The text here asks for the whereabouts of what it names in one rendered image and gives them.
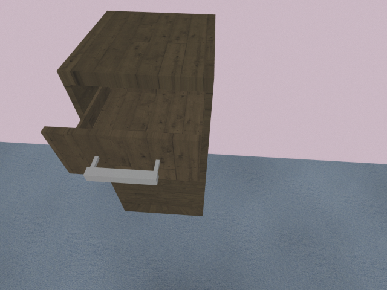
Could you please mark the handle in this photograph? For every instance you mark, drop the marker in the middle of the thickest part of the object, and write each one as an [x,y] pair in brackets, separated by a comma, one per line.
[126,176]

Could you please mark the drawer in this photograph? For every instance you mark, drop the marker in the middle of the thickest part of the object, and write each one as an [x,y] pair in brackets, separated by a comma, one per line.
[131,128]

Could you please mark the cabinet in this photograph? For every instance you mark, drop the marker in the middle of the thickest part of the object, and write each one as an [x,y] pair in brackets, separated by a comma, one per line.
[145,50]

